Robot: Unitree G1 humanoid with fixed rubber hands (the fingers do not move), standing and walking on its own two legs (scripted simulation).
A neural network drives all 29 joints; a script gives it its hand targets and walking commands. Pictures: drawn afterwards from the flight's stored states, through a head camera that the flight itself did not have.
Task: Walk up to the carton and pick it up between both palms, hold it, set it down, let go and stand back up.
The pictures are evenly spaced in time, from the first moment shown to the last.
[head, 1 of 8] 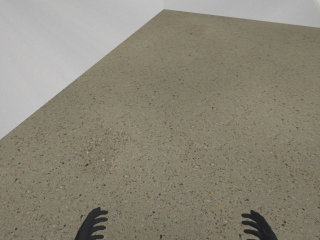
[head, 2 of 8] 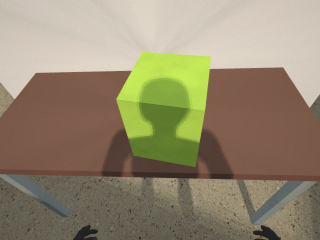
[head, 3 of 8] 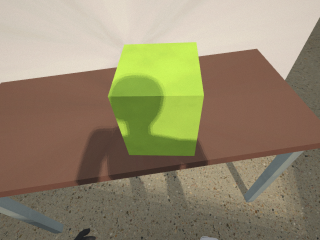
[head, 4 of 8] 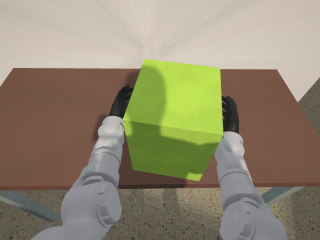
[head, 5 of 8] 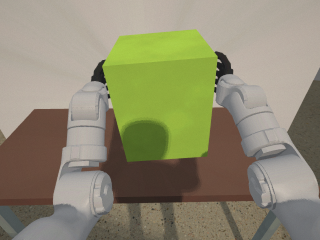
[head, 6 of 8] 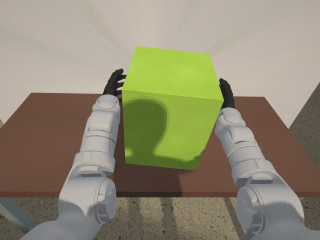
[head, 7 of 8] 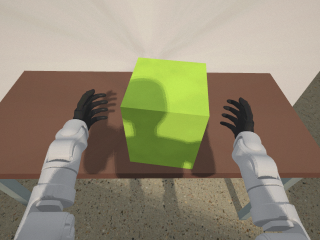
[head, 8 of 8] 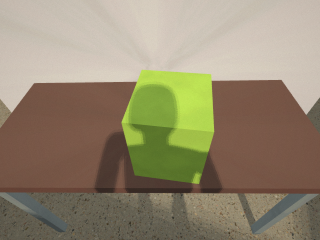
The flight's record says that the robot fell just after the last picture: no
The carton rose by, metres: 0.22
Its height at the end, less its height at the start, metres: +0.00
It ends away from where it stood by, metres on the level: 0.03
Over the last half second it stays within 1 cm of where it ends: yes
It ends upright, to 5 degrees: yes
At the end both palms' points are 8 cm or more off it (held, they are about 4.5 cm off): yes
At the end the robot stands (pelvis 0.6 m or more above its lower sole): yes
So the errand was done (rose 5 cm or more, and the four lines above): yes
